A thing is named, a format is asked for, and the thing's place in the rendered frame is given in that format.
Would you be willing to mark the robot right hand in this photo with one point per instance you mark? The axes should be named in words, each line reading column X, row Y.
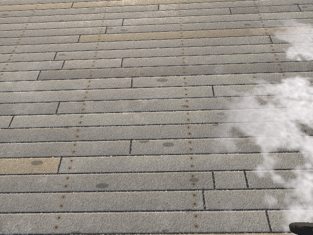
column 301, row 228

